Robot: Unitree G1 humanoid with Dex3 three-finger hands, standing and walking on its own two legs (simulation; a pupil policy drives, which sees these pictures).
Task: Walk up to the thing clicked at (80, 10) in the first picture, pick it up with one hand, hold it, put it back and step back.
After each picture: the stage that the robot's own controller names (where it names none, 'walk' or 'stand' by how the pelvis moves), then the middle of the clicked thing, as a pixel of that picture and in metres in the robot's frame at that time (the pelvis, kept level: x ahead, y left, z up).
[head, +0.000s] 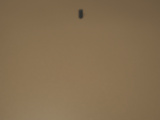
stand; (80, 14) +1.98 -0.02 -0.72
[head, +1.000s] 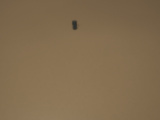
walk; (74, 25) +1.81 +0.20 -0.72
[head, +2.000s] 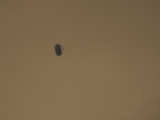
walk; (58, 50) +1.16 +0.30 -0.71
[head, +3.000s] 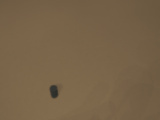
walk; (54, 91) +0.71 +0.23 -0.70
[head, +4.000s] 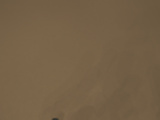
walk; out of the picture +0.42 +0.17 -0.71
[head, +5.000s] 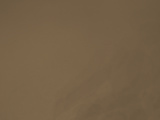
stand; out of the picture +0.33 +0.16 -0.72
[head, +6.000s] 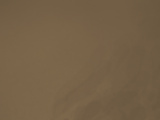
stand; out of the picture +0.35 +0.15 -0.72
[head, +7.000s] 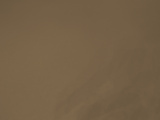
stand; out of the picture +0.32 +0.16 -0.73
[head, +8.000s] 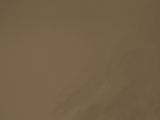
stand; out of the picture +0.32 +0.17 -0.73
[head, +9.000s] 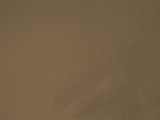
go down; out of the picture +0.33 +0.16 -0.72
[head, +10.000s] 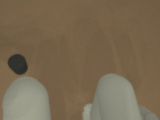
go down; (18, 65) +0.40 +0.22 -0.29
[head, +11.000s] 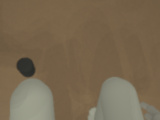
close in; (26, 68) +0.40 +0.21 -0.30
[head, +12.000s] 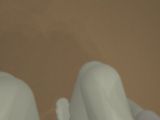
close in; out of the picture +0.38 +0.25 -0.22
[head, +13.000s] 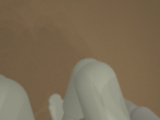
close; out of the picture +0.38 +0.26 -0.22
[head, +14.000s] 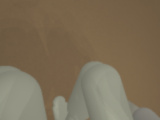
lift; out of the picture +0.34 +0.23 -0.21
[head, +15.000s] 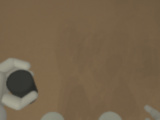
lift; (24, 88) +0.31 +0.18 +0.01
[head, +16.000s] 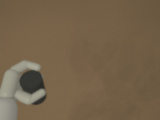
hold; (34, 88) +0.33 +0.16 +0.02
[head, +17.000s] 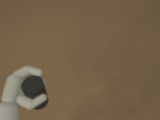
hold; (36, 93) +0.31 +0.16 +0.01
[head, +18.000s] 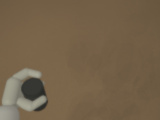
crouch; (35, 95) +0.31 +0.16 -0.01
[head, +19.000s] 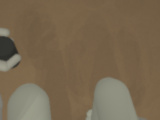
lower; (6, 53) +0.43 +0.22 -0.09
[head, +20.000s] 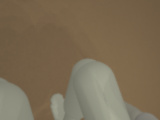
lower; out of the picture +0.41 +0.28 -0.21
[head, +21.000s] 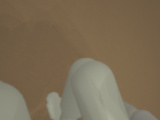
lower; out of the picture +0.40 +0.28 -0.22
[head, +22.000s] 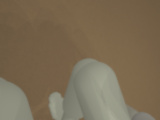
lower; out of the picture +0.39 +0.28 -0.22
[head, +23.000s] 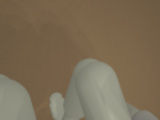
lower; out of the picture +0.38 +0.27 -0.22
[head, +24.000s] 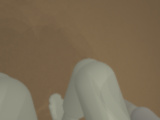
loosen; out of the picture +0.37 +0.24 -0.22
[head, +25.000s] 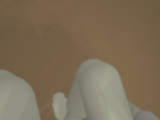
stand; out of the picture +0.37 +0.24 -0.22
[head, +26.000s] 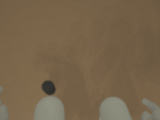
walk; (49, 88) +0.38 +0.17 -0.46
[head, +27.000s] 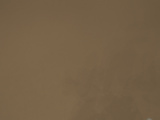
stand; out of the picture +0.32 +0.15 -0.66
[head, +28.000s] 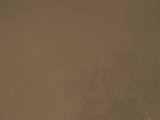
stand; out of the picture +0.33 +0.16 -0.67
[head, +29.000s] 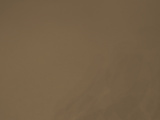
stand; out of the picture +0.34 +0.14 -0.72
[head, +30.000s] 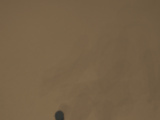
walk; (59, 117) +0.39 +0.11 -0.70
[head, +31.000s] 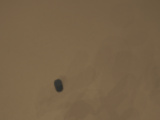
walk; (58, 85) +0.62 +0.19 -0.69
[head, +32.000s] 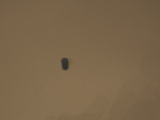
stand; (65, 64) +0.95 +0.17 -0.69
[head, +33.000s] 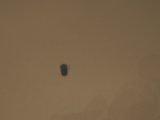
stand; (64, 70) +0.94 +0.16 -0.72
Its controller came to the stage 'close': yes
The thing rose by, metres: 0.71
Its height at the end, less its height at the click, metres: +0.00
